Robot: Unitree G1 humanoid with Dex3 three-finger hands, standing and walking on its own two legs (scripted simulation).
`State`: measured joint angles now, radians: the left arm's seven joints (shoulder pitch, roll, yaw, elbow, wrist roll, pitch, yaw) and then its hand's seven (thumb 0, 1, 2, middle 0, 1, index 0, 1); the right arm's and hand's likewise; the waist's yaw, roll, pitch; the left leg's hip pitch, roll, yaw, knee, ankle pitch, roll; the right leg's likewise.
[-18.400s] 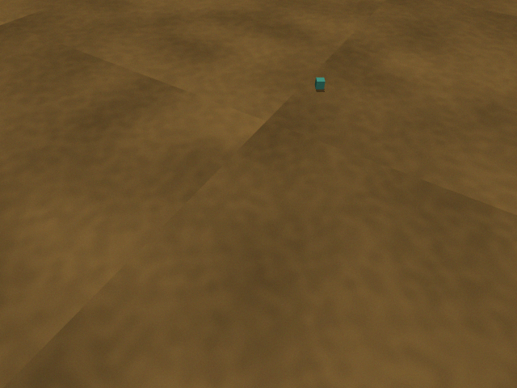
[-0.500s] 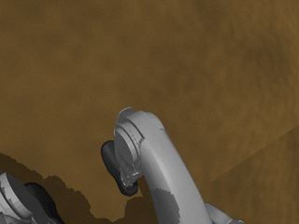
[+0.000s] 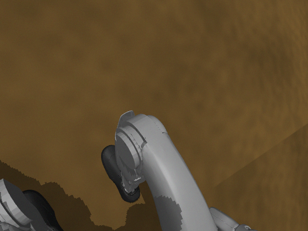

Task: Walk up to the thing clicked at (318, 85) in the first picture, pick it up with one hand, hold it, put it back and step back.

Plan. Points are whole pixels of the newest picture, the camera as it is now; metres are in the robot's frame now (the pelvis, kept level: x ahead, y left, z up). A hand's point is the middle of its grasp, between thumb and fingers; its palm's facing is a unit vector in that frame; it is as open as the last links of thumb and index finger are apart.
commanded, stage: close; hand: left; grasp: from above
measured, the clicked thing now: out of the picture +0.46 +0.35 -0.29
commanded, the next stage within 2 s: settle in 0.12 s
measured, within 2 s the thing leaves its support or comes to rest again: leaves its support in 0.48 s
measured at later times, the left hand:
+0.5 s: hand out of the picture +0.46 +0.35 -0.24, palm faces -0.29 -0.30 -0.91, open 8.8 cm
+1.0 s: hand out of the picture +0.44 +0.35 -0.15, palm faces -0.32 -0.27 -0.91, open 8.7 cm
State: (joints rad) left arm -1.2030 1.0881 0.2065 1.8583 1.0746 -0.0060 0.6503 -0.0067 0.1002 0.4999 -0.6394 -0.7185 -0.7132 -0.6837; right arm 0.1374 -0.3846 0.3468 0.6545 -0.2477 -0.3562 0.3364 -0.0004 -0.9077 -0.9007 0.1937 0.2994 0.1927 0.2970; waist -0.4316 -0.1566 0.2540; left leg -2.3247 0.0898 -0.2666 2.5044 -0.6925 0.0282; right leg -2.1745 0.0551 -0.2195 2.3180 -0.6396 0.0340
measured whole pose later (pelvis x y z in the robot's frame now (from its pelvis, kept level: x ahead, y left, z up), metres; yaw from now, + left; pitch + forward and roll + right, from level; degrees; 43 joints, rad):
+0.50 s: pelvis +0.00 +0.00 +0.00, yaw +0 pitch +28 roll -15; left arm -1.17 1.04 0.22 1.73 1.04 0.04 0.62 -0.01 0.14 0.33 -0.76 -0.54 -0.83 -0.51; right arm 0.17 -0.37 0.31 0.66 -0.23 -0.34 0.34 0.00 -0.92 -0.90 0.19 0.30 0.19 0.30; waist -0.41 -0.14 0.23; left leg -2.33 0.09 -0.26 2.49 -0.69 0.03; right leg -2.18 0.05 -0.21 2.30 -0.64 0.03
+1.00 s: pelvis +0.00 -0.01 +0.01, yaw +5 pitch +31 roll -9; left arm -1.06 0.78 0.14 1.53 1.02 0.10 0.40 -0.02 0.16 0.30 -0.80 -0.45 -0.87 -0.42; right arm 0.19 -0.34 0.15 0.74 -0.16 -0.25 0.30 0.00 -0.91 -0.90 0.19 0.30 0.19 0.30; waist -0.30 -0.01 0.02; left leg -2.33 0.08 -0.16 2.42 -0.66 0.02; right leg -2.23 0.02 -0.13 2.33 -0.65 0.01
